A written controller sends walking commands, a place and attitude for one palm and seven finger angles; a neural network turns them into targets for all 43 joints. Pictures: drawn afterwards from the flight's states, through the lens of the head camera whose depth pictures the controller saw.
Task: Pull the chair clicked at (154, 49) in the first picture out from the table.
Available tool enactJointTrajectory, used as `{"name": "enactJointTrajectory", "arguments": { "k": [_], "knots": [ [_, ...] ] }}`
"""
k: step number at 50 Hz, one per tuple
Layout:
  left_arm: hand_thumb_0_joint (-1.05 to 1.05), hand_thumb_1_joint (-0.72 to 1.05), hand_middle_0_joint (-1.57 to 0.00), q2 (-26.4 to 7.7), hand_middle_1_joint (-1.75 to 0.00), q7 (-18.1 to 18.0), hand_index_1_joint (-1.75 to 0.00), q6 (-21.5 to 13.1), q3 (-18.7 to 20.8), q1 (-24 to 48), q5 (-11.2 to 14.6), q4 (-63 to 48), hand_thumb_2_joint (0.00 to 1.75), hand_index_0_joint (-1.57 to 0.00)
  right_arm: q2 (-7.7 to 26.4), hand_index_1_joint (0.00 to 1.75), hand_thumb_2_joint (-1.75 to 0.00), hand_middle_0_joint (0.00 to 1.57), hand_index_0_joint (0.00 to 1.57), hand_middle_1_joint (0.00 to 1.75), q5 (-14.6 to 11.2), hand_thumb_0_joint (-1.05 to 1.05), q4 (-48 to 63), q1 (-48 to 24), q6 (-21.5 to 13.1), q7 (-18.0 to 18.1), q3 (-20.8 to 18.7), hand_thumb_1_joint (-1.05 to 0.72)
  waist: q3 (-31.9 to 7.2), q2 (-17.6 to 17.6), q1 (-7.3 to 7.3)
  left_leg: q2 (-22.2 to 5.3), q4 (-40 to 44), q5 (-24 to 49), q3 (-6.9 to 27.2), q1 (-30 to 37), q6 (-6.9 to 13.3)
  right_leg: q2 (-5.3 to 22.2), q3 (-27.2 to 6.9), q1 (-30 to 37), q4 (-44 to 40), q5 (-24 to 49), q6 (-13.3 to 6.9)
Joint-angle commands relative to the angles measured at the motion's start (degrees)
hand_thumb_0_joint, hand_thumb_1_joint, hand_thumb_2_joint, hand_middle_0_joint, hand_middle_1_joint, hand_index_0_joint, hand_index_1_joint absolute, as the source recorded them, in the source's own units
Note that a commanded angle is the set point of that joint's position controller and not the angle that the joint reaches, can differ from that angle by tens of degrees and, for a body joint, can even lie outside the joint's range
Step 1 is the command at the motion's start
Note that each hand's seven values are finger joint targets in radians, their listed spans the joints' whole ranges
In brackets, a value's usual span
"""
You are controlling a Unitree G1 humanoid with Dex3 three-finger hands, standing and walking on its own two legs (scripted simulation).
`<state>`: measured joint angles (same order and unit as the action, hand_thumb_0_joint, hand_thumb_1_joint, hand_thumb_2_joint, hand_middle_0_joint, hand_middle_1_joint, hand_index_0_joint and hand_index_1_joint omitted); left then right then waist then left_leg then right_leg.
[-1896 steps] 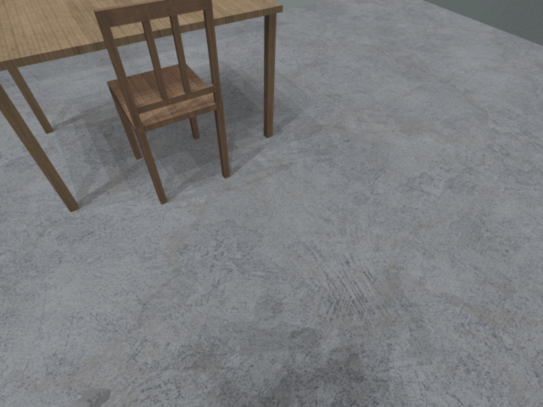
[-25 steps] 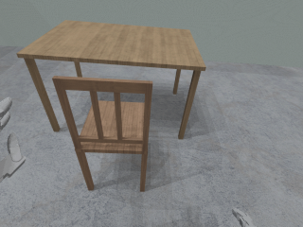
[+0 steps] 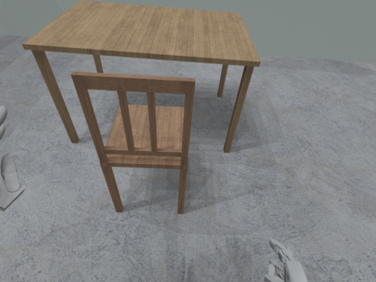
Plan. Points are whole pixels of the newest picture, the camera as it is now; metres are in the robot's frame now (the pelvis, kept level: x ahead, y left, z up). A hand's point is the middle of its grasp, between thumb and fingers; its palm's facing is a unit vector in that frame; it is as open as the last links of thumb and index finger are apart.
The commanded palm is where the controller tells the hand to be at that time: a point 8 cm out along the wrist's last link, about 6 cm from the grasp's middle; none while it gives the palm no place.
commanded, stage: stop stepping back and stand still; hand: left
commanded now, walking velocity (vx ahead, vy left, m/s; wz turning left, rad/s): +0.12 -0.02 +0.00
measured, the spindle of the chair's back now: (126, 122) +0.66 +0.24 -0.08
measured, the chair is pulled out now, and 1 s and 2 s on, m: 0.33 0.33 0.33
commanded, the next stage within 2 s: let the arm hang, fingers relaxed in 0.06 s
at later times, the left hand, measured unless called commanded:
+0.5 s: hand out of the picture +0.11 +0.18 -0.17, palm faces +0.08 -0.99 -0.13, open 6.8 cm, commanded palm none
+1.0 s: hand out of the picture +0.06 +0.18 -0.16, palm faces +0.05 -0.98 -0.20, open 7.4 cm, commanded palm none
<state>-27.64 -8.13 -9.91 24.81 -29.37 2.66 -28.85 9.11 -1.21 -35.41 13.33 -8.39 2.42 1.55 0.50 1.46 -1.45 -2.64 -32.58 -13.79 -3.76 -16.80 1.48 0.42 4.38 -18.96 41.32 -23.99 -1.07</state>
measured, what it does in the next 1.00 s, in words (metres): shifts its weight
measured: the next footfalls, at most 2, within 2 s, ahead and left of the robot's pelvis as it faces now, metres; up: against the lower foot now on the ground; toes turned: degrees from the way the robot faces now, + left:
none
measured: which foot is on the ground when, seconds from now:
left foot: down 0.00-1.00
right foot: down 0.00-1.00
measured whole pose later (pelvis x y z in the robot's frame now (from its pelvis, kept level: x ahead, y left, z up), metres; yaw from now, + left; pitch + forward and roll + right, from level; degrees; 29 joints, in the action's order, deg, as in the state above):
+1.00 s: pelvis +0.06 +0.01 +0.01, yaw +2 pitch -1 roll +0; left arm -8.8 -1.3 -0.4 -0.7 -15.8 -0.3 62.8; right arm 10.1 1.0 -61.2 13.8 0.2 0.7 -0.9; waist 1.7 -0.8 -0.1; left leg -0.4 -24.4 -12.8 -1.1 -10.9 -0.1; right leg 1.4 -2.0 -10.1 25.1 -14.3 1.5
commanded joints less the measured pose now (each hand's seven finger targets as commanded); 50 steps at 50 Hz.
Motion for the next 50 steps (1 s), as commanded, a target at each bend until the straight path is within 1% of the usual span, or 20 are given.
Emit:
{"name": "enactJointTrajectory", "arguments": {
  "k": [1,2,4,7,8,9,10,11,12,14,15,16,17,18,19,21,25,29,33,50],
  "knots": [
    [0.0,0.9,-0.2,-6.6,-0.3,-0.2,-0.3,-2.1,5.6,-4.0,0.0,-5.9,0.9,-0.2,9.7,0.3,-0.9,0.2,0.2,0.3,-0.1,0.0,8.9,-6.5,-1.0,0.5,-4.5,-0.9,0.5,4.0,2.89,0.4,-9.6,-23.2,-0.1,-21.2,0.1,6.0,-13.5,15.0,-24.1,-12.0,-6.4],
    [0.0,0.9,-0.2,-7.7,-0.3,0.2,-0.3,-1.8,5.8,-1.5,0.6,-7.4,0.9,-0.2,9.6,0.3,-0.9,0.2,0.2,0.3,-0.4,0.0,8.9,-5.5,-0.5,0.4,-4.9,-0.9,-0.3,14.6,1.96,2.8,-23.9,-17.2,-1.2,-21.4,-0.9,17.2,-30.9,11.3,-32.6,-17.2,-11.2],
    [0.0,0.9,-0.2,-7.7,-0.3,-0.6,-0.3,-2.6,5.3,7.5,0.6,-11.9,0.9,-0.2,9.2,0.3,-0.9,0.2,0.2,0.3,-0.9,0.0,7.7,-5.4,-1.5,0.1,-4.0,-0.9,-4.1,10.7,0.94,-0.3,-28.4,-12.1,3.2,-18.1,-1.1,20.2,-28.0,12.7,-30.2,5.6,-13.1],
    [0.0,0.9,-0.2,-6.8,-0.3,-1.3,-0.3,-1.7,4.8,4.9,0.3,-12.4,0.9,-0.2,8.7,0.3,-0.9,0.2,0.2,0.3,0.1,0.0,6.8,-5.1,-1.1,1.5,-3.9,-0.9,-2.6,5.0,-0.45,-1.3,-4.0,-8.4,1.7,7.0,0.5,13.2,-12.0,-6.4,-23.7,-8.7,-7.1],
    [0.0,0.9,-0.2,11.1,-0.3,5.9,-0.3,7.0,-17.2,8.8,-6.2,32.8,0.9,-0.2,12.8,0.3,-0.9,0.2,0.2,0.3,2.1,0.0,-8.1,5.3,-0.4,-4.0,-5.6,-0.9,-0.2,-4.6,-6.93,-3.4,-3.2,4.1,6.1,4.4,1.9,10.4,0.0,-13.1,-1.4,8.3,-2.7],
    [0.0,0.9,-0.2,13.4,-0.3,7.2,-0.3,10.6,-17.1,5.2,-5.3,34.1,0.9,-0.2,12.1,0.3,-0.9,0.2,0.2,0.3,2.7,0.0,-4.3,6.1,4.1,-3.6,-5.7,-0.9,1.3,-19.3,-4.55,-11.1,9.9,1.6,23.1,3.6,5.2,0.9,0.0,-20.6,10.5,-8.2,1.6],
    [0.0,0.9,-0.2,12.1,-0.3,7.4,-0.3,11.3,-17.1,4.0,-5.2,32.9,0.9,-0.2,15.8,0.3,-0.9,0.2,0.2,0.3,3.4,0.0,-1.7,4.9,5.3,-2.8,-6.0,-0.9,1.8,-21.2,-4.0,-16.4,14.6,-6.3,31.2,-0.8,10.2,-1.0,-5.4,-21.6,22.3,-10.3,2.1],
    [0.0,0.9,-0.2,10.6,-0.3,7.7,-0.3,10.7,-17.4,7.1,-5.2,33.6,0.9,-0.2,14.9,0.3,-0.9,0.2,0.2,0.3,3.8,0.0,-0.2,1.9,5.4,-2.7,-6.1,-0.9,1.3,-12.7,-2.72,-17.7,14.5,-8.9,33.1,-6.0,13.1,2.0,-9.3,-20.2,25.0,-7.6,1.3],
    [0.0,0.9,-0.2,10.7,-0.3,8.2,-0.3,9.4,-17.8,6.2,-5.5,35.9,0.9,-0.2,15.9,0.3,-0.9,0.2,0.2,0.3,4.5,0.0,2.0,-3.4,5.2,-2.2,-6.5,-0.9,-1.9,-3.3,1.19,-14.1,9.0,-6.2,24.9,-11.3,10.2,4.1,-8.3,-10.5,15.8,-8.0,1.9],
    [0.0,0.9,-0.2,11.5,-0.3,8.9,-0.3,9.5,-19.4,9.3,-5.3,44.8,0.9,-0.2,12.3,0.3,-0.9,0.2,0.2,0.3,4.4,0.0,0.3,-3.1,5.4,-2.7,-4.5,-0.9,-6.9,2.0,1.38,-5.7,5.4,0.6,15.6,-9.4,4.4,0.3,-2.3,1.1,-1.1,-0.3,2.1],
    [0.0,0.9,-0.2,9.6,-0.3,8.5,-0.3,9.4,-19.5,9.9,-5.1,48.8,0.9,-0.2,11.4,0.3,-0.9,0.2,0.2,0.3,4.0,0.0,-1.0,-2.3,5.8,-2.6,-4.2,-0.9,-5.6,5.6,2.04,-2.0,1.1,1.1,12.4,-12.8,2.7,1.5,-4.9,6.8,-7.1,7.8,1.3],
    [0.0,0.9,-0.2,6.2,-0.3,7.9,-0.3,9.3,-19.4,9.4,-5.0,52.8,0.9,-0.2,9.6,0.3,-0.9,0.2,0.2,0.3,3.5,0.0,-2.2,-1.4,6.3,-2.7,-4.0,-0.9,-6.1,11.7,2.4,3.0,-4.1,-4.7,6.7,-12.9,0.5,7.1,-13.6,7.4,-12.2,12.0,-0.9],
    [0.0,0.9,-0.2,3.2,-0.3,7.7,-0.3,9.4,-19.5,10.6,-4.6,55.8,0.9,-0.2,8.6,0.3,-0.9,0.2,0.2,0.3,3.1,0.0,-3.2,0.1,7.1,-2.6,-4.1,-0.9,-4.5,12.5,1.05,4.5,-7.1,-11.7,3.2,-9.5,-0.4,13.0,-20.0,2.5,-19.3,8.9,-3.6],
    [0.0,0.9,-0.2,2.3,-0.3,8.0,-0.3,9.8,-20.1,13.7,-4.4,58.3,0.9,-0.2,8.6,0.3,-0.9,0.2,0.2,0.3,3.1,0.0,-4.9,2.2,7.6,-2.8,-4.3,-0.9,-3.0,4.2,-0.94,4.0,-6.7,-11.0,2.2,-3.9,-0.2,14.1,-19.9,-2.7,-21.9,0.9,-5.2],
    [0.0,0.9,-0.2,2.8,-0.3,7.8,-0.3,10.2,-20.6,16.2,-4.1,60.7,0.9,-0.2,8.5,0.3,-0.9,0.2,0.2,0.3,2.9,0.0,-6.4,3.0,8.3,-2.7,-4.2,-0.9,-0.1,1.3,-2.05,3.4,-4.5,-10.0,4.3,-0.4,0.4,10.7,-17.2,-9.3,-22.0,-8.3,-4.3],
    [0.0,0.9,-0.2,5.8,-0.3,7.6,-0.3,10.2,-21.7,17.6,-3.8,65.8,0.9,-0.2,8.7,0.3,-0.9,0.2,0.2,0.3,3.0,0.0,-9.2,3.1,8.1,-2.7,-3.8,-0.9,5.0,-3.2,-1.59,1.0,2.9,-5.5,8.8,-1.9,1.3,4.8,-12.7,-10.0,-16.2,-4.0,-2.5],
    [0.0,0.9,-0.2,9.8,-0.3,7.1,-0.3,9.2,-21.2,10.1,-3.6,73.3,0.9,-0.2,9.3,0.3,-0.9,0.2,0.2,0.3,3.0,0.0,-11.7,2.6,6.9,-2.0,-4.4,-0.9,-3.3,-14.0,1.99,-3.0,11.3,-2.4,12.8,-3.3,2.7,1.8,-6.4,5.9,-12.0,11.5,-0.5],
    [0.0,0.9,-0.2,10.3,-0.3,7.0,-0.3,8.8,-22.3,11.3,-3.2,78.5,0.9,-0.2,8.2,0.3,-0.9,0.2,0.2,0.3,2.3,0.0,-14.7,4.6,7.1,-1.6,-4.3,-0.9,-4.5,-5.0,1.24,-2.7,10.2,4.0,10.4,2.1,2.1,3.1,-6.8,7.1,-15.5,16.0,-0.6],
    [0.0,0.9,-0.2,10.7,-0.3,6.7,-0.3,8.8,-22.9,11.3,-3.1,82.5,0.9,-0.2,7.5,0.3,-0.9,0.2,0.2,0.3,2.2,0.0,-18.0,5.9,7.3,-1.4,-4.1,-0.9,-3.3,-1.9,0.92,-2.6,9.9,7.9,8.7,5.6,1.7,3.9,-7.5,6.4,-17.7,17.7,-0.4],
    [0.0,0.9,-0.2,11.7,-0.3,6.0,-0.3,8.4,-24.1,10.6,-3.2,90.7,0.9,-0.2,5.7,0.3,-0.9,0.2,0.2,0.3,2.0,0.0,-25.0,4.3,7.8,-1.2,-3.4,-0.9,2.2,-0.2,0.7,-2.0,12.1,7.4,6.5,8.6,0.6,4.5,-9.4,5.3,-22.2,17.5,-0.2]
  ]
}}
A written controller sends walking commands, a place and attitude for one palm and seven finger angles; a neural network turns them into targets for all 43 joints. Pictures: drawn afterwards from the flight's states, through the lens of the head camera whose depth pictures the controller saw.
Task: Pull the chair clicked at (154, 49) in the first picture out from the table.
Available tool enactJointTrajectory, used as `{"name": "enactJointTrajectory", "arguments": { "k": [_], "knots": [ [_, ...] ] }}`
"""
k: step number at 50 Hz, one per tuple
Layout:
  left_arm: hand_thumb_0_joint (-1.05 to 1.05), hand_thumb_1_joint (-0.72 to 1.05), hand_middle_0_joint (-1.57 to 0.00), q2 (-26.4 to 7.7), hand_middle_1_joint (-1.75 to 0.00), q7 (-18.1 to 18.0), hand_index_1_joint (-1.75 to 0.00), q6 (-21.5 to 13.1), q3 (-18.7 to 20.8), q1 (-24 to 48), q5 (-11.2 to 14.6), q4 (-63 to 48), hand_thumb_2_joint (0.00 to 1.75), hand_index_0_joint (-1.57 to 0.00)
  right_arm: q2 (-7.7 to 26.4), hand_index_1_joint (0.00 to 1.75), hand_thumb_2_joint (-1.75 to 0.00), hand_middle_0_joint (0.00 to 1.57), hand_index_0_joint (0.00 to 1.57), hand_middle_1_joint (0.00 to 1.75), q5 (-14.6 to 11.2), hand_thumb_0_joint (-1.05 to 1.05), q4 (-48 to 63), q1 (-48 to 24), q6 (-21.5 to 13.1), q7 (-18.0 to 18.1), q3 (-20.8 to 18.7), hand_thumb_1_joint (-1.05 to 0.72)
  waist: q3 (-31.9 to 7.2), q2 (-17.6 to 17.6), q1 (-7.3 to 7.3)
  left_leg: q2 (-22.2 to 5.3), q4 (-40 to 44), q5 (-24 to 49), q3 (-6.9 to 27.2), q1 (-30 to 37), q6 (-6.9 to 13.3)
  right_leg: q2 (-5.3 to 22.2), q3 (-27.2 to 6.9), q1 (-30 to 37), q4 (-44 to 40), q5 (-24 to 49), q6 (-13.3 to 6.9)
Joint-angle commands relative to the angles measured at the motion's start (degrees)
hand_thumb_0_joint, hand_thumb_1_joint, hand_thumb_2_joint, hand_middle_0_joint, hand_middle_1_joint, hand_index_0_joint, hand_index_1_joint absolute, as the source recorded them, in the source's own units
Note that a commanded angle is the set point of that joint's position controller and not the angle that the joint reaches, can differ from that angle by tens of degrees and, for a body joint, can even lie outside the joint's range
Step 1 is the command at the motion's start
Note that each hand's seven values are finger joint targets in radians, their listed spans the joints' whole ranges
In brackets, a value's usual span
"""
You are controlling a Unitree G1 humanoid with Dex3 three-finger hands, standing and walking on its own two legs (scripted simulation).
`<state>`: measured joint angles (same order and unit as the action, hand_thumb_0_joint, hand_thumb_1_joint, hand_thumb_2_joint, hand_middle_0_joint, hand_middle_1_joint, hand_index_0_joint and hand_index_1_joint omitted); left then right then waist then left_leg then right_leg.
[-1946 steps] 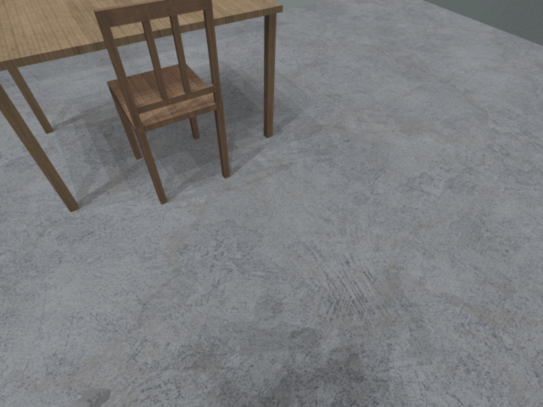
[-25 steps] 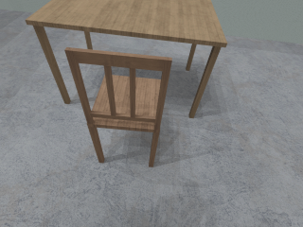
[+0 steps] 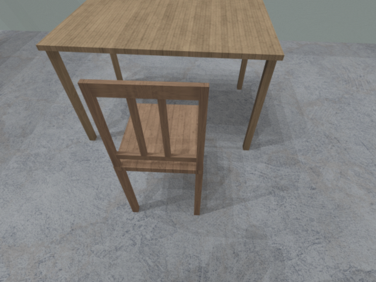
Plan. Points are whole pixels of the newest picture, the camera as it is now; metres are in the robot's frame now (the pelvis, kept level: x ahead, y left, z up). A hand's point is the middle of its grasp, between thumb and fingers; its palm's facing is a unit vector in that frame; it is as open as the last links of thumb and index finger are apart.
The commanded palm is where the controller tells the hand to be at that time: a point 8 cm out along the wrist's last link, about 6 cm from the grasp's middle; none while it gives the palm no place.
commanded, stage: let the arm hang, fingers relaxed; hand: left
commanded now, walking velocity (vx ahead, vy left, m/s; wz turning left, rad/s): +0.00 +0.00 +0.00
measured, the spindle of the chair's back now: (138, 129) +0.60 +0.21 -0.09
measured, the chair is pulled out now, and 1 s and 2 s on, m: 0.33 0.33 0.33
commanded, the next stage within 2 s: look to check the result in 0.26 s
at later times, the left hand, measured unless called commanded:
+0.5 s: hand out of the picture +0.01 +0.17 -0.17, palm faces +0.01 -0.98 -0.19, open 7.3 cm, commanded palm none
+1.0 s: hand out of the picture +0.01 +0.16 -0.17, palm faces +0.02 -0.98 -0.18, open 7.3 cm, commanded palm none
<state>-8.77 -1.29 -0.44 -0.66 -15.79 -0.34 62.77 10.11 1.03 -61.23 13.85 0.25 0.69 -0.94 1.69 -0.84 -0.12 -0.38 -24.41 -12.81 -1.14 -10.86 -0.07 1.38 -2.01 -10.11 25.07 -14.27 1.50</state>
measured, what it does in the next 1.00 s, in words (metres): stands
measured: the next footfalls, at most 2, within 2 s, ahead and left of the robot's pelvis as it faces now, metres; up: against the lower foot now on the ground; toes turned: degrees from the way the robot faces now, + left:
none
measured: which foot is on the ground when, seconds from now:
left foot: down 0.00-1.00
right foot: down 0.00-1.00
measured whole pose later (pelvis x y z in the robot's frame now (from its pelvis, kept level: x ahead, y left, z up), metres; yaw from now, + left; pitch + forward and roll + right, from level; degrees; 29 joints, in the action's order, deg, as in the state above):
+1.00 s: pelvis +0.01 +0.00 +0.00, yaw +0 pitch -1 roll +0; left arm -8.0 -1.8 -0.8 0.1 -16.0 -0.3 64.8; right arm 7.9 1.0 -64.6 15.3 -0.2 1.6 -1.0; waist 2.7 0.2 -0.4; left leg -0.9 -22.5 -12.8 -1.5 -8.5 -0.5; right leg 0.9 -2.3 -7.9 23.2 -14.1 1.1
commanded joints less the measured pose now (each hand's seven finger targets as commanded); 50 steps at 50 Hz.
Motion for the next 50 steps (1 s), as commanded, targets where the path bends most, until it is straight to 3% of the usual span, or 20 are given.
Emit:
{"name": "enactJointTrajectory", "arguments": {
  "k": [1,3,6,8,9,13,19,22,24,31,34,38,50],
  "knots": [
    [0.0,0.9,-0.2,-7.0,-0.3,-0.9,-0.3,-1.1,1.5,-3.2,-0.2,-0.7,0.9,-0.2,4.6,0.3,-0.9,0.2,0.2,0.3,-0.2,0.0,0.4,3.6,-1.0,0.6,-0.9,-0.9,0.4,1.3,-0.51,-4.3,3.8,7.4,3.7,3.2,2.2,3.7,-3.1,-3.0,-5.8,9.0,-2.8],
    [0.0,0.9,-0.2,-6.8,-0.3,-0.9,-0.3,-1.3,1.6,-3.3,-0.1,-0.2,0.9,-0.2,4.4,0.3,-0.9,0.2,0.2,0.3,-0.2,0.0,0.0,3.8,-1.1,0.8,-0.8,-0.9,-0.6,0.5,-0.46,-4.5,3.6,9.6,3.5,3.7,2.1,3.8,-2.9,-1.7,-5.4,11.7,-2.8],
    [0.0,0.9,-0.2,-6.3,-0.3,-1.0,-0.3,-1.1,1.5,-3.4,-0.1,0.2,0.9,-0.2,4.0,0.3,-0.9,0.2,0.2,0.3,-0.2,0.0,-0.5,3.5,-1.0,0.9,-0.8,-0.9,1.1,-0.8,-0.4,-4.5,4.1,8.7,3.3,3.2,1.9,3.7,-2.8,-2.2,-5.9,10.9,-2.9],
    [0.0,0.9,-0.2,-6.3,-0.3,-1.0,-0.3,-1.2,1.5,-3.5,-0.1,0.4,0.9,-0.2,3.9,0.3,-0.9,0.2,0.2,0.3,-0.2,0.0,-0.7,3.8,-1.0,1.0,-0.8,-0.9,0.4,-0.6,-0.45,-4.6,3.9,9.2,3.3,3.7,1.9,3.7,-2.8,-1.7,-5.9,11.5,-2.9],
    [0.0,0.9,-0.2,-6.3,-0.3,-1.0,-0.3,-1.1,1.5,-3.2,-0.1,0.3,0.9,-0.2,3.8,0.3,-0.9,0.2,0.2,0.3,-0.3,0.0,-0.7,3.7,-0.9,1.1,-0.9,-0.9,1.8,-0.1,-0.43,-4.6,4.0,8.4,3.3,3.3,1.8,3.5,-2.6,-2.3,-6.2,10.7,-2.9],
    [0.0,0.9,-0.2,-6.0,-0.3,-1.0,-0.3,-1.2,1.6,-3.4,0.0,0.7,0.9,-0.2,3.8,0.3,-0.9,0.2,0.2,0.3,-0.2,0.0,-1.1,4.4,-1.1,1.2,-0.8,-0.9,-0.2,0.5,-0.44,-4.8,4.1,9.8,3.2,4.4,1.9,3.6,-2.7,-1.2,-5.8,12.0,-2.9],
    [0.0,0.9,-0.2,-5.6,-0.3,-1.1,-0.3,-1.0,1.6,-3.4,-0.1,0.6,0.9,-0.2,3.5,0.3,-0.9,0.2,0.2,0.3,-0.3,0.0,-1.6,4.8,-0.9,1.2,-0.9,-0.9,2.1,1.0,-0.38,-4.8,4.6,8.5,3.2,3.7,1.9,3.3,-2.4,-2.0,-6.3,9.9,-2.8],
    [0.0,0.9,-0.2,-5.5,-0.3,-1.1,-0.3,-1.1,1.7,-3.6,0.0,0.7,0.9,-0.2,3.3,0.3,-0.9,0.2,0.2,0.3,-0.2,0.0,-1.9,5.2,-1.1,1.3,-0.8,-0.9,0.3,1.1,-0.35,-4.8,4.5,9.3,3.2,4.3,2.0,3.4,-2.5,-1.1,-6.0,10.7,-2.8],
    [0.0,0.9,-0.2,-5.4,-0.3,-1.1,-0.3,-1.0,1.6,-3.5,-0.1,0.8,0.9,-0.2,3.2,0.3,-0.9,0.2,0.2,0.3,-0.3,0.0,-1.9,5.0,-0.9,1.3,-0.8,-0.9,2.5,1.5,-0.36,-4.9,4.9,7.9,3.1,3.7,1.9,3.3,-2.4,-2.4,-6.4,9.1,-2.8],
    [0.0,0.9,-0.2,-5.1,-0.3,-1.1,-0.3,-1.0,1.7,-3.9,-0.1,0.8,0.9,-0.2,2.8,0.3,-0.9,0.2,0.2,0.3,-0.2,0.0,-2.1,5.6,-1.1,1.3,-0.9,-0.9,1.5,0.6,-0.39,-4.8,4.8,8.4,3.2,4.1,2.0,3.3,-2.6,-1.9,-6.2,9.2,-2.7],
    [0.0,0.9,-0.2,-5.1,-0.3,-1.2,-0.3,-1.0,1.7,-3.8,-0.1,0.8,0.9,-0.2,2.9,0.3,-0.9,0.2,0.2,0.3,-0.3,0.0,-2.2,5.6,-1.0,1.3,-1.0,-0.9,2.2,1.9,-0.41,-4.9,4.9,8.4,3.2,4.0,2.0,3.2,-2.3,-2.3,-6.2,9.2,-2.7],
    [0.0,0.9,-0.2,-5.1,-0.3,-1.2,-0.3,-1.1,1.8,-4.2,-0.1,0.8,0.9,-0.2,2.9,0.3,-0.9,0.2,0.2,0.3,-0.2,0.0,-2.2,5.7,-1.3,1.4,-0.9,-0.9,0.7,0.5,-0.41,-4.8,4.7,9.9,3.2,4.7,2.0,3.4,-2.5,-1.4,-5.9,10.7,-2.7],
    [0.0,0.9,-0.2,-5.0,-0.3,-1.1,-0.3,-1.0,1.7,-4.5,-0.1,0.9,0.9,-0.2,2.8,0.3,-0.9,0.2,0.2,0.3,-0.2,0.0,-2.0,5.2,-1.1,1.3,-1.0,-0.9,2.6,0.6,-0.46,-4.7,5.2,7.6,3.4,4.1,2.0,3.3,-2.7,-2.7,-6.7,8.1,-2.7]
  ]
}}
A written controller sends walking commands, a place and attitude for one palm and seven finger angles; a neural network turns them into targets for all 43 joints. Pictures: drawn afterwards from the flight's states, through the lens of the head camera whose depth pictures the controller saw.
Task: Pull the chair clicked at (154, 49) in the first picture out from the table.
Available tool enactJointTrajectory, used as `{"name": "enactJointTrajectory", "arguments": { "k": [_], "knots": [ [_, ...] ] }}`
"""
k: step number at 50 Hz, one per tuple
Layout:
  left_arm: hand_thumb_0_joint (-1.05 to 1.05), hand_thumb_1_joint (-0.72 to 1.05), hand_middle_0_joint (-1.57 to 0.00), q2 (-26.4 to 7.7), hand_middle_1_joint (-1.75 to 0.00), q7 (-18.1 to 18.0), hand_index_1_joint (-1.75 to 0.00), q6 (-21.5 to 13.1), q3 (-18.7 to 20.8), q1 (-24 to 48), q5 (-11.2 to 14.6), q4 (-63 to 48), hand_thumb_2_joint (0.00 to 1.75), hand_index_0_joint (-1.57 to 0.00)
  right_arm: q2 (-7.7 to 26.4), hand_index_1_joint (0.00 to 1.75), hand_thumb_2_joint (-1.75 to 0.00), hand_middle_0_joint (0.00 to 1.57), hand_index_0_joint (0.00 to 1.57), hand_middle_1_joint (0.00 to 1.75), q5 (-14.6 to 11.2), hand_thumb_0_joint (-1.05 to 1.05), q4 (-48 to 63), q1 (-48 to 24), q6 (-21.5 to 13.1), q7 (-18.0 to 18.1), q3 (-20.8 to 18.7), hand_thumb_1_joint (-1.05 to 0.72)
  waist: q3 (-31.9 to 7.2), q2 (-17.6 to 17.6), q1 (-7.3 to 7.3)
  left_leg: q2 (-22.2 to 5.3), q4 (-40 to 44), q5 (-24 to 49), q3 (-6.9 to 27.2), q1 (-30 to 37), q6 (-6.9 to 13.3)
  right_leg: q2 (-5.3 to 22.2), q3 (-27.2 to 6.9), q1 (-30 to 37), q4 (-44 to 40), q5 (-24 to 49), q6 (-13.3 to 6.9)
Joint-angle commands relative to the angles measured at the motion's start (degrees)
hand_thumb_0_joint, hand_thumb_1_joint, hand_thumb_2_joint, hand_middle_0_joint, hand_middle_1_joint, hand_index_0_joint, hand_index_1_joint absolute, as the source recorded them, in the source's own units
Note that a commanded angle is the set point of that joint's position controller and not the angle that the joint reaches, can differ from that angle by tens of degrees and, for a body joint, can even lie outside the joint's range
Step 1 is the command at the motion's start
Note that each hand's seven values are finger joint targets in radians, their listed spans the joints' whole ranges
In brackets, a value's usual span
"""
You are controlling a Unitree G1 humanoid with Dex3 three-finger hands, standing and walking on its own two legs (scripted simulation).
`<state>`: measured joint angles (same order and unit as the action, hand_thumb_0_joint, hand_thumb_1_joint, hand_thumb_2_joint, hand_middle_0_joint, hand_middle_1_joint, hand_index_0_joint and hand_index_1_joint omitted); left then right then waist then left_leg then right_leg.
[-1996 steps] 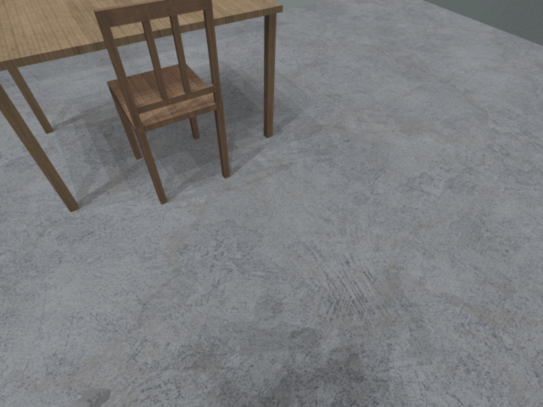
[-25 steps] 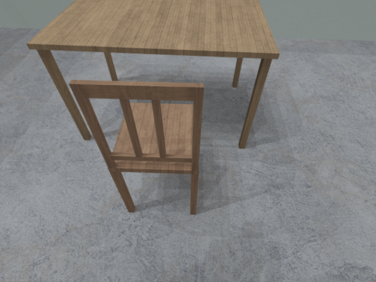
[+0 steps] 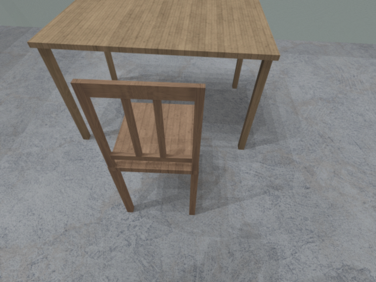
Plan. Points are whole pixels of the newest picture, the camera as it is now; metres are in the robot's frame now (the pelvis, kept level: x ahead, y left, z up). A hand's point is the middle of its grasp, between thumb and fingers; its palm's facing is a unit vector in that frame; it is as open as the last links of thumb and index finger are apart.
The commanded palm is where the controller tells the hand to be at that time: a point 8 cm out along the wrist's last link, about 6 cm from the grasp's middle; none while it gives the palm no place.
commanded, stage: look to check the result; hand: left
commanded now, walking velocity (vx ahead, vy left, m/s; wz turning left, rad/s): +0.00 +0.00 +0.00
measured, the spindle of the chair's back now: (133, 129) +0.59 +0.22 -0.10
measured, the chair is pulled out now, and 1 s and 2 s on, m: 0.33 0.33 0.33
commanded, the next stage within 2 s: take the last steps up to it in 0.06 s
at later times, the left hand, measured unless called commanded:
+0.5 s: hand out of the picture +0.01 +0.17 -0.18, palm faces +0.04 -0.98 -0.19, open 7.4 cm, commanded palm none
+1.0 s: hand (123, 247) +0.23 +0.19 -0.17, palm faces +0.01 -0.98 -0.21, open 7.3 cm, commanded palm none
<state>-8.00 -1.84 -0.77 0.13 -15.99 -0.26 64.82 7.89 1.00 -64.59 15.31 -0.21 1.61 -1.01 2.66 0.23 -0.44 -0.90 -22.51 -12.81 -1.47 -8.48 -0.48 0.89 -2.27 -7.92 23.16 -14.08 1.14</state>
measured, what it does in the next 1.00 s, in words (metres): walks ahead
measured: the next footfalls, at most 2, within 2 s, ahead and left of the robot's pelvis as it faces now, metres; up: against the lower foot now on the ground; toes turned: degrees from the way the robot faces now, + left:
right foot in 1.02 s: +0.27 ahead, -0.15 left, +0.00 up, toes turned -4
left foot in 1.20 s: +0.20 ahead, +0.10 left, +0.00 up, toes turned +0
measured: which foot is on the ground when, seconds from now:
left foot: down 0.00-1.00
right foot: down 0.00-0.68, up 0.70-1.00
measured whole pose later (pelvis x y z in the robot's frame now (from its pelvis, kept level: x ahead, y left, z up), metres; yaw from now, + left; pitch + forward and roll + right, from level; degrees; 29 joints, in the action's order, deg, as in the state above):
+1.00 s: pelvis +0.15 +0.00 -0.01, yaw -2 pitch -2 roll +0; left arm -10.6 0.7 -0.7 4.2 -10.6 -1.0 55.4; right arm 6.5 2.2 -62.9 21.9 -1.5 1.4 -1.3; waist 5.1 -1.3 -0.8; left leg -1.7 -27.6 -23.9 -5.4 -1.9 0.4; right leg 2.9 4.2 -24.4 38.1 -13.5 -1.8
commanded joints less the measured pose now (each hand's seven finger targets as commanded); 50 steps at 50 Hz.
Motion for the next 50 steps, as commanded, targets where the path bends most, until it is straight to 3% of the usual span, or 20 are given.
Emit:
{"name": "enactJointTrajectory", "arguments": {
  "k": [1,10,15,19,22,24,26,28,30,31,32,33,34,35,36,39,42,48,49,50],
  "knots": [
    [0.0,0.9,-0.2,-5.7,-0.3,-0.6,-0.3,-0.7,0.9,-4.2,-0.2,-1.2,0.9,-0.2,5.1,0.3,-0.9,0.2,0.2,0.3,-0.2,0.0,1.3,3.9,-0.6,0.4,-0.9,-0.9,1.6,-0.9,-0.16,-4.2,3.3,7.5,3.7,1.5,2.3,3.8,-2.3,-4.7,-4.8,7.9,-2.3],
    [0.0,0.9,-0.2,-5.8,-0.3,-0.6,-0.3,-0.7,0.9,-4.1,-0.2,-1.2,0.9,-0.2,5.3,0.3,-0.9,0.2,0.2,0.3,-0.2,0.0,1.4,3.8,-0.7,0.5,-0.9,-0.9,1.2,-0.4,-0.14,-4.3,3.4,8.2,3.8,1.8,2.3,3.9,-2.1,-4.5,-4.6,8.2,-2.2],
    [0.0,0.9,-0.2,-6.0,-0.3,0.2,-0.3,-0.1,1.9,-4.1,-0.9,-1.9,0.9,-0.2,6.5,0.3,-0.9,0.2,0.2,0.3,0.4,0.0,1.4,5.5,0.0,-0.2,-2.1,-0.9,4.3,-0.9,-0.51,-4.0,3.6,-13.1,4.2,-0.9,3.4,2.2,-2.3,-9.3,-3.1,-11.6,-3.7],
    [0.0,0.9,-0.2,-5.8,-0.3,1.0,-0.3,-0.2,2.4,-4.5,-1.2,-3.2,0.9,-0.2,7.2,0.3,-0.9,0.2,0.2,0.3,0.5,0.0,2.3,6.0,-0.1,-0.4,-2.8,-0.9,8.2,-3.8,-0.21,-5.6,5.1,-20.2,6.9,-4.5,5.1,0.6,-1.4,-12.6,0.8,-14.1,-4.7],
    [0.0,0.9,-0.2,-5.6,-0.3,1.2,-0.3,-0.9,2.9,-6.5,-1.2,-3.6,0.9,-0.2,7.1,0.3,-0.9,0.2,0.2,0.3,0.4,0.0,2.9,6.3,-0.9,-0.5,-3.0,-0.9,5.7,-1.9,0.55,-5.5,2.0,-16.7,6.7,-4.6,5.8,1.1,-2.5,-10.2,2.5,-9.2,-5.4],
    [0.0,0.9,-0.2,-6.5,-0.3,1.1,-0.3,-1.2,3.3,-8.6,-1.1,-3.2,0.9,-0.2,5.7,0.3,-0.9,0.2,0.2,0.3,0.2,0.0,3.8,5.2,-1.3,-0.6,-2.8,-0.9,6.3,4.5,1.56,-2.4,-5.4,-12.1,2.6,-9.3,4.7,3.6,-6.9,-5.8,-0.4,-6.8,-6.8],
    [0.0,0.9,-0.2,-9.1,-0.3,0.5,-0.3,-1.6,4.4,-13.0,-0.8,-2.0,0.9,-0.2,4.0,0.3,-0.9,0.2,0.2,0.3,0.2,0.0,5.0,3.8,-1.8,-0.5,-2.5,-0.9,3.1,13.4,2.67,1.0,-17.2,-9.4,-3.7,-16.6,2.8,10.7,-15.6,3.8,-3.3,5.8,-9.9],
    [0.0,0.9,-0.2,-9.4,-0.3,-0.1,-0.3,-1.8,5.0,-14.8,-1.2,-1.9,0.9,-0.2,4.8,0.3,-0.9,0.2,0.2,0.3,0.1,0.0,6.2,1.4,-2.2,-0.3,-2.7,-0.9,2.4,13.9,3.59,0.1,-23.2,-14.8,-2.6,-23.1,2.2,14.5,-18.5,10.6,-2.0,22.3,-13.5],
    [0.0,0.9,-0.2,-9.2,-0.3,-0.5,-0.3,-1.8,5.3,-14.2,-1.6,-2.6,0.9,-0.2,4.5,0.3,-0.9,0.2,0.2,0.3,-0.1,0.0,6.9,0.5,-2.6,-0.3,-2.6,-0.9,2.6,8.7,2.93,-0.8,-20.2,-16.8,-2.1,-22.6,2.5,15.5,-17.3,11.0,0.6,29.8,-14.6],
    [0.0,0.9,-0.2,-8.8,-0.3,-0.6,-0.3,-1.7,5.2,-11.4,-1.4,-3.4,0.9,-0.2,4.0,0.3,-0.9,0.2,0.2,0.3,-0.1,0.0,6.0,3.4,-2.8,-0.2,-2.5,-0.9,2.3,7.2,0.52,-0.9,-12.3,-13.3,-1.8,-15.1,2.9,13.9,-14.3,6.3,3.6,30.1,-13.1],
    [0.0,0.9,-0.2,-8.0,-0.3,-0.3,-0.3,-1.6,4.9,-7.1,-0.9,-4.8,0.9,-0.2,4.0,0.3,-0.9,0.2,0.2,0.3,0.0,0.0,3.6,11.1,-3.2,-0.2,-2.5,-0.9,0.0,3.5,-4.09,-0.9,-1.1,-2.7,-0.6,1.6,4.3,8.8,-7.9,-4.7,12.4,29.5,-9.4],
    [0.0,0.9,-0.2,-4.9,-0.3,0.5,-0.3,-1.6,4.4,-4.8,-0.3,-7.0,0.9,-0.2,8.8,0.3,-0.9,0.2,0.2,0.3,1.0,0.0,0.7,20.2,-3.7,0.2,-3.7,-0.9,-1.8,-12.9,-6.63,-11.3,1.9,13.1,14.1,15.7,8.7,-1.3,1.1,-20.4,29.7,12.1,-5.0],
    [0.0,0.9,-0.2,-3.3,-0.3,0.3,-0.3,-2.0,3.5,-1.7,-0.3,-9.0,0.9,-0.2,11.1,0.3,-0.9,0.2,0.2,0.3,0.8,0.0,-0.5,25.4,-3.5,1.0,-4.1,-0.9,-1.8,-19.6,-7.5,-21.6,5.0,28.5,23.3,20.8,13.1,-3.2,4.8,-30.7,40.8,-17.1,-3.3],
    [0.0,0.9,-0.2,-4.8,-0.3,-0.1,-0.3,-1.6,3.9,-0.8,-0.5,-9.1,0.9,-0.2,10.2,0.3,-0.9,0.2,0.2,0.3,1.0,0.0,0.5,22.5,-2.6,1.1,-3.5,-0.9,-0.9,-12.3,-6.34,-23.3,4.1,25.3,23.3,15.6,16.3,0.5,0.4,-30.1,45.2,-18.3,-4.1],
    [0.0,0.9,-0.2,-4.8,-0.3,0.1,-0.3,-1.4,4.1,0.4,-1.2,-8.6,0.9,-0.2,7.6,0.3,-0.9,0.2,0.2,0.3,0.9,0.0,1.8,17.7,-2.7,0.8,-2.8,-0.9,4.5,-7.0,-4.29,-21.4,6.0,18.9,19.1,7.6,15.6,2.2,0.5,-30.3,46.2,-15.5,-4.1],
    [0.0,0.9,-0.2,-3.7,-0.3,2.0,-0.3,-0.5,3.9,0.3,-1.1,-8.7,0.9,-0.2,7.2,0.3,-0.9,0.2,0.2,0.3,0.7,0.0,4.0,10.0,-3.6,0.7,-2.5,-0.9,9.4,-5.7,-0.4,-16.9,9.0,15.6,11.3,0.5,13.5,4.7,2.5,-28.8,41.3,-8.6,-2.3],
    [0.0,0.9,-0.2,-3.1,-0.3,2.7,-0.3,-0.1,3.7,1.2,-0.9,-9.7,0.9,-0.2,7.8,0.3,-0.9,0.2,0.2,0.3,0.8,0.0,3.8,9.6,-3.8,1.0,-2.3,-0.9,4.6,-8.7,0.09,-14.1,7.3,20.5,4.7,2.7,11.5,4.6,4.9,-24.1,30.9,-3.6,-2.2],
    [0.0,0.9,-0.2,-4.1,-0.3,2.2,-0.3,-0.2,4.6,-1.0,-1.1,-9.8,0.9,-0.2,8.2,0.3,-0.9,0.2,0.2,0.3,1.0,0.0,4.2,7.4,-2.0,0.8,-2.4,-0.9,2.0,-4.0,2.18,-12.3,-1.1,15.0,1.7,-2.8,8.1,0.2,8.2,-6.2,11.9,1.8,-3.0],
    [0.0,0.9,-0.2,-5.7,-0.3,1.7,-0.3,-0.6,4.9,-5.2,-1.1,-8.4,0.9,-0.2,7.4,0.3,-0.9,0.2,0.2,0.3,0.6,0.0,4.1,7.6,-1.7,0.6,-2.3,-0.9,-0.6,0.4,3.93,-9.0,-7.4,13.7,0.2,-5.1,6.0,0.5,5.2,0.9,7.9,9.6,-3.5],
    [0.0,0.9,-0.2,-9.1,-0.3,1.0,-0.3,-1.3,5.5,-9.5,-1.3,-7.2,0.9,-0.2,5.5,0.3,-0.9,0.2,0.2,0.3,0.0,0.0,4.4,9.5,-1.6,0.4,-2.2,-0.9,-4.3,8.6,4.83,-3.0,-17.5,4.1,-2.7,-10.5,3.0,8.8,-7.0,8.4,5.5,25.0,-6.5]
  ]
}}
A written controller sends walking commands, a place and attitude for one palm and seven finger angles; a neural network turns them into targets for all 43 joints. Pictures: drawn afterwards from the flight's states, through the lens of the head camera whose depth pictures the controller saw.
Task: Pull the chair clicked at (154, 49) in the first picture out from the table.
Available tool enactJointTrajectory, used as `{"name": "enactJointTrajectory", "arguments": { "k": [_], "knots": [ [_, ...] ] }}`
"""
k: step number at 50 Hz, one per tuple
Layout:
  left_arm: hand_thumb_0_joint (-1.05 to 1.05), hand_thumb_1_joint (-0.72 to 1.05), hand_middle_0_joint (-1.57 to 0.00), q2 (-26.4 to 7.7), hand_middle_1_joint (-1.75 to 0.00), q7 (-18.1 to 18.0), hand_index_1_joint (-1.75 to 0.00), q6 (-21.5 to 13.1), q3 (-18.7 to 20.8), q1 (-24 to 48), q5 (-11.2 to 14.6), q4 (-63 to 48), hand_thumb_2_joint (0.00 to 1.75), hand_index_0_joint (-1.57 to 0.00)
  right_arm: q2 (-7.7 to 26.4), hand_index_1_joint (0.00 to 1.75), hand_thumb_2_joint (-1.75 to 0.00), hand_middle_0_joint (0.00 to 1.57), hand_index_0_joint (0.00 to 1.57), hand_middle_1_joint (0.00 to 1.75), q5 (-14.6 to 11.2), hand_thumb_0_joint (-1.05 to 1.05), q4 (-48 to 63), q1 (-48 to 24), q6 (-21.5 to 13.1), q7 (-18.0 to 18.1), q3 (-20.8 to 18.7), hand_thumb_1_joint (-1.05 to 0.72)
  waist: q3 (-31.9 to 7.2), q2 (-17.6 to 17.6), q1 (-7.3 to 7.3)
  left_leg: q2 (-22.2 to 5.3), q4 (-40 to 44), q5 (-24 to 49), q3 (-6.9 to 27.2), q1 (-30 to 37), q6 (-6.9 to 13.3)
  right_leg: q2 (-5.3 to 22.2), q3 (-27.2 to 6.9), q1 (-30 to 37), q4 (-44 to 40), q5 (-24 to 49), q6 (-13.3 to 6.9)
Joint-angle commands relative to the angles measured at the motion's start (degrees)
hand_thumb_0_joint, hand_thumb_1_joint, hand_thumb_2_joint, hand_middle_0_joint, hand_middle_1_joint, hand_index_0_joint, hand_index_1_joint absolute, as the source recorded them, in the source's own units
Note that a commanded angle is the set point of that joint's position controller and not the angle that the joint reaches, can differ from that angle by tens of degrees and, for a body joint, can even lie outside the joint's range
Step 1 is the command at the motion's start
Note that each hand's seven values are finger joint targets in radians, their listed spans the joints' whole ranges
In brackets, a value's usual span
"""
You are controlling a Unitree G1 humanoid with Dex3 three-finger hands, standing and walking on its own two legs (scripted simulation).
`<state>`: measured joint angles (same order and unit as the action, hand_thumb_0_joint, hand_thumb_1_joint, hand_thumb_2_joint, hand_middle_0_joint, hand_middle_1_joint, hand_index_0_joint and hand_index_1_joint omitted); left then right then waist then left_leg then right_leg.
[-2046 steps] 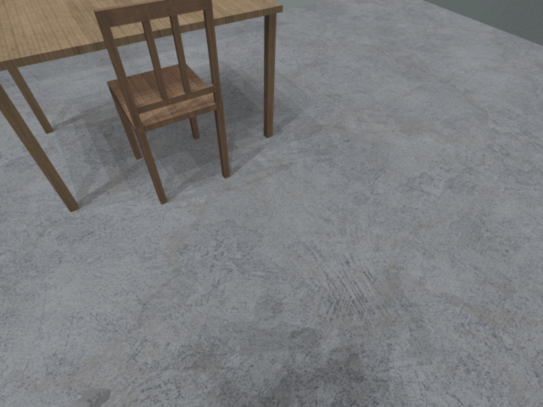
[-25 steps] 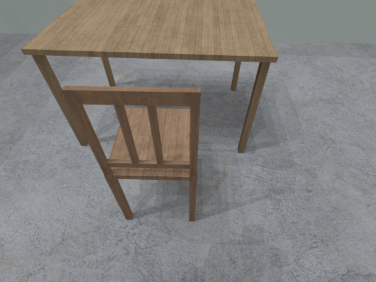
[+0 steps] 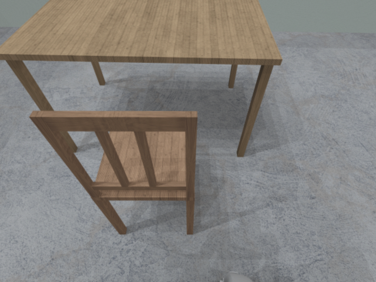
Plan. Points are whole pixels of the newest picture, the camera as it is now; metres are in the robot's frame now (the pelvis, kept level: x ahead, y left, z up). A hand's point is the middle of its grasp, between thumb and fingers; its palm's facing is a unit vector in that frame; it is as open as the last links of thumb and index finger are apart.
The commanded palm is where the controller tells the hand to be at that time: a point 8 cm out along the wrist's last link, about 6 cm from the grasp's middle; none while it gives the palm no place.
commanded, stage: come to a stop and stand still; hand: left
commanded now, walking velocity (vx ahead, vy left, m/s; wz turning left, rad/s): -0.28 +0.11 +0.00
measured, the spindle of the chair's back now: (114, 160) +0.44 +0.24 -0.08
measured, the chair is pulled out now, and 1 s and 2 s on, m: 0.33 0.33 0.33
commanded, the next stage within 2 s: none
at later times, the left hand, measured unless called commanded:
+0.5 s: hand out of the picture +0.09 +0.20 -0.17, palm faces +0.03 -0.96 -0.26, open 7.4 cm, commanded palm none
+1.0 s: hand out of the picture -0.05 +0.22 -0.17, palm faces +0.01 -0.98 -0.18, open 7.4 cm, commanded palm none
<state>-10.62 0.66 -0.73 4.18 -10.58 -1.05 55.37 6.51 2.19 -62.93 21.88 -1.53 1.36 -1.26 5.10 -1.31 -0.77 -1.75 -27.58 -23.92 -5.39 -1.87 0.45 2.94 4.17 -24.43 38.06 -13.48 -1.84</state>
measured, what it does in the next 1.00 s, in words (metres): steps on the spot: right foot, then left foot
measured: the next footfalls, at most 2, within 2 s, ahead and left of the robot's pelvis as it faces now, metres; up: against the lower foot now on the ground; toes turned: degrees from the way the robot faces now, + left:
right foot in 0.02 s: +0.13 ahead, -0.14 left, +0.00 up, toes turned -3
left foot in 0.20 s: +0.04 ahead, +0.11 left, +0.00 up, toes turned +2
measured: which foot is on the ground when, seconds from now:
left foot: down 0.00-0.02, up 0.04-0.18, down 0.20-1.00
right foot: up 0.00-0.00, down 0.02-0.24, up 0.26-0.44, down 0.46-1.00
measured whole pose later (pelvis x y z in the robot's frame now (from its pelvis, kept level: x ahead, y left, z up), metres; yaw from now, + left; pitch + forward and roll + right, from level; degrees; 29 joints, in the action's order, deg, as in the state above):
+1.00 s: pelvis -0.04 +0.04 +0.01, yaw -1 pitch -2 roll -2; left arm -10.0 -1.6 0.7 -0.2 -21.6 -1.2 57.2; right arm 10.8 1.5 -57.5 17.4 1.9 -0.5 -0.7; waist 0.9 0.1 -0.2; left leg 1.9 -28.1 -9.8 -3.6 -17.7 4.2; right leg 0.8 -0.7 -14.6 28.6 -16.2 0.7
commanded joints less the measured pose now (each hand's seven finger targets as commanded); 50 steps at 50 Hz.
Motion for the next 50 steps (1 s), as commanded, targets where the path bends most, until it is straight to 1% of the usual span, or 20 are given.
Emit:
{"name": "enactJointTrajectory", "arguments": {
  "k": [1,2,3,5,8,10,11,12,15,18,21,22,23,24,25,27,29,31,33,50],
  "knots": [
    [0.0,0.9,-0.2,-10.6,-0.3,-1.9,-0.3,-1.8,1.9,-15.5,0.0,2.4,0.9,-0.2,5.6,0.3,-0.9,0.2,0.2,0.3,-1.9,0.0,3.1,6.4,0.5,0.7,-2.2,-0.9,-10.2,17.5,3.27,2.3,-23.0,-6.0,0.6,-18.3,-0.1,18.6,-24.4,26.0,-16.7,38.0,-10.1],
    [0.0,0.9,-0.2,-11.9,-0.3,-2.2,-0.3,-1.7,1.6,-12.7,0.1,1.4,0.9,-0.2,7.1,0.3,-0.9,0.2,0.2,0.3,-2.1,0.0,3.4,4.0,1.4,1.0,-2.3,-0.9,-9.6,13.2,3.06,0.6,-27.9,-14.1,5.7,-15.8,0.0,20.6,-25.5,20.2,-19.4,39.2,-13.7],
    [0.0,0.9,-0.2,-13.2,-0.3,-2.6,-0.3,-1.2,1.6,-7.8,-0.4,-0.1,0.9,-0.2,7.1,0.3,-0.9,0.2,0.2,0.3,-2.0,0.0,4.0,2.2,1.3,0.8,-2.5,-0.9,-3.6,5.7,1.01,0.5,-24.6,-13.2,6.8,-16.0,0.6,18.4,-21.5,13.2,-18.5,36.1,-12.7],
    [0.0,0.9,-0.2,-9.1,-0.3,-3.5,-0.3,-0.3,1.4,-3.1,-0.8,-0.7,0.9,-0.2,3.9,0.3,-0.9,0.2,0.2,0.3,-2.0,0.0,3.1,3.6,2.5,1.2,-2.2,-0.9,-3.8,14.0,-0.57,-1.2,-20.1,-10.3,6.7,-16.5,-0.2,17.6,-19.3,11.9,-14.6,44.2,-11.9],
    [0.0,0.9,-0.2,-9.4,-0.3,-3.6,-0.3,0.2,1.8,-0.8,-0.3,-1.5,0.9,-0.2,5.4,0.3,-0.9,0.2,0.2,0.3,-1.7,0.0,2.1,6.4,2.6,0.8,-2.8,-0.9,-9.1,10.6,-1.9,0.1,-6.6,0.9,5.0,-12.2,-1.3,16.0,-15.5,15.0,-10.1,43.0,-8.9],
    [0.0,0.9,-0.2,-8.2,-0.3,-3.2,-0.3,0.9,1.6,0.7,0.4,-2.1,0.9,-0.2,7.0,0.3,-0.9,0.2,0.2,0.3,-0.8,0.0,2.0,6.8,2.3,0.6,-3.1,-0.9,-8.2,1.1,-2.3,-2.4,3.8,19.7,6.3,-5.6,-0.1,10.0,-10.3,7.7,-5.0,27.9,-3.8],
    [0.0,0.9,-0.2,-6.0,-0.3,-2.8,-0.3,1.4,1.2,1.2,0.6,-3.2,0.9,-0.2,10.1,0.3,-0.9,0.2,0.2,0.3,-0.2,0.0,3.8,4.5,2.0,0.6,-3.8,-0.9,-7.1,-9.1,-1.5,-9.8,6.5,33.1,15.0,-6.7,3.8,3.4,-4.2,3.7,-0.2,13.3,0.4],
    [0.0,0.9,-0.2,-4.8,-0.3,-3.0,-0.3,1.9,0.8,2.6,0.4,-3.3,0.9,-0.2,10.9,0.3,-0.9,0.2,0.2,0.3,0.1,0.0,5.9,-0.3,2.2,0.4,-3.8,-0.9,-3.9,-14.5,-0.61,-14.7,9.3,45.5,16.2,-10.8,7.9,-1.3,-0.6,3.5,8.7,-7.8,1.9],
    [0.0,0.9,-0.2,-4.1,-0.3,-3.1,-0.3,2.8,0.8,1.4,-0.1,-2.3,0.9,-0.2,10.5,0.3,-0.9,0.2,0.2,0.3,0.1,0.0,8.0,-4.7,1.7,1.5,-3.5,-0.9,-3.0,-8.1,0.53,-15.6,5.4,56.2,14.3,-8.2,12.0,-1.9,-6.2,-0.8,21.0,-18.1,1.4],
    [0.0,0.9,-0.2,-3.1,-0.3,-2.7,-0.3,1.7,-0.1,1.6,0.0,-2.5,0.9,-0.2,12.3,0.3,-0.9,0.2,0.2,0.3,0.1,0.0,7.9,-4.4,1.9,1.8,-3.9,-0.9,-7.5,-6.8,-0.41,-13.0,0.5,61.4,11.6,4.2,9.6,-1.7,-3.5,-0.9,6.7,-15.5,1.9],
    [0.0,0.9,-0.2,-4.3,-0.3,-2.7,-0.3,0.7,-0.2,-3.1,0.1,-0.9,0.9,-0.2,11.9,0.3,-0.9,0.2,0.2,0.3,-0.9,0.0,7.4,-4.6,1.8,1.2,-3.7,-0.9,-11.2,-4.0,0.89,-9.1,-3.3,50.5,9.2,2.6,4.8,-1.9,-2.9,10.7,-13.0,4.6,1.7],
    [0.0,0.9,-0.2,-6.4,-0.3,-3.1,-0.3,0.2,0.0,-4.2,-0.1,-0.1,0.9,-0.2,10.2,0.3,-0.9,0.2,0.2,0.3,-1.5,0.0,7.6,-4.5,1.8,0.9,-3.6,-0.9,-11.8,1.9,0.52,-5.3,-6.4,36.4,7.3,-3.6,1.9,2.7,-11.1,16.1,-16.2,21.4,-0.3],
    [0.0,0.9,-0.2,-7.8,-0.3,-4.8,-0.3,-1.7,0.1,-10.8,-0.5,0.7,0.9,-0.2,11.8,0.3,-0.9,0.2,0.2,0.3,-3.0,0.0,12.1,-11.1,0.2,0.1,-3.5,-0.9,-16.2,10.2,4.94,-3.7,-16.5,20.4,2.8,-9.9,-0.4,7.0,-11.7,21.8,-14.7,47.4,2.4],
    [0.0,0.9,-0.2,-11.8,-0.3,-4.9,-0.3,-1.7,0.4,-9.9,-1.0,-1.7,0.9,-0.2,8.6,0.3,-0.9,0.2,0.2,0.3,-2.3,0.0,15.7,-9.3,0.0,-0.1,-2.5,-0.9,-14.5,13.0,2.43,2.6,-20.5,0.1,2.4,-24.1,-1.6,15.8,-20.1,34.2,-8.3,74.2,-3.3],
    [0.0,0.9,-0.2,-10.7,-0.3,-4.3,-0.3,-1.6,-1.0,-8.9,-0.7,-3.6,0.9,-0.2,6.0,0.3,-0.9,0.2,0.2,0.3,-2.0,0.0,14.7,-8.8,0.5,-0.4,-1.9,-0.9,-14.5,8.6,1.83,1.2,-16.5,-4.0,4.1,-25.7,-1.2,16.0,-18.3,31.3,-6.2,67.3,-5.8],
    [0.0,0.9,-0.2,-8.4,-0.3,-4.7,-0.3,-1.6,-1.5,-6.8,-0.6,-3.1,0.9,-0.2,6.9,0.3,-0.9,0.2,0.2,0.3,-2.2,0.0,13.6,-9.4,1.9,-0.5,-1.8,-0.9,-13.8,12.6,-0.06,1.4,-11.2,-0.9,4.2,-20.2,-0.7,11.5,-14.3,27.1,-6.6,59.0,-6.0],
    [0.0,0.9,-0.2,-9.0,-0.3,-4.4,-0.3,-0.6,-2.0,-3.0,0.3,-4.5,0.9,-0.2,6.9,0.3,-0.9,0.2,0.2,0.3,-2.0,0.0,11.7,-4.9,2.2,-0.7,-1.8,-0.9,-11.5,9.0,-2.63,1.8,-1.4,13.9,3.1,-7.9,-0.5,7.6,-10.6,15.4,-6.0,36.5,-3.4],
    [0.0,0.9,-0.2,-6.9,-0.3,-4.1,-0.3,0.3,-2.5,-3.6,0.6,-4.6,0.9,-0.2,10.3,0.3,-0.9,0.2,0.2,0.3,-1.4,0.0,11.6,-6.0,1.9,-0.6,-1.8,-0.9,-6.2,-0.5,-1.36,-5.4,0.5,21.0,9.9,-7.7,1.9,2.5,-8.6,7.1,-9.5,6.7,-0.2],
    [0.0,0.9,-0.2,-6.4,-0.3,-3.9,-0.3,1.0,-3.0,-5.5,-0.2,-4.1,0.9,-0.2,10.2,0.3,-0.9,0.2,0.2,0.3,-1.1,0.0,12.6,-9.9,2.5,-1.1,-1.2,-0.9,4.7,-1.9,0.34,-5.2,6.7,1.5,12.7,-17.8,2.7,1.0,-8.9,4.9,-14.7,-11.2,-0.1],
    [0.0,0.9,-0.2,-4.2,-0.3,-2.8,-0.3,0.3,-3.1,-13.7,-0.4,-0.2,0.9,-0.2,11.1,0.3,-0.9,0.2,0.2,0.3,-1.0,0.0,8.2,-4.6,1.9,-1.2,-1.0,-0.9,-1.7,-0.7,0.74,-4.3,12.3,-9.6,13.5,-18.9,2.7,-0.4,-7.0,7.3,-14.3,-12.9,0.7]
  ]
}}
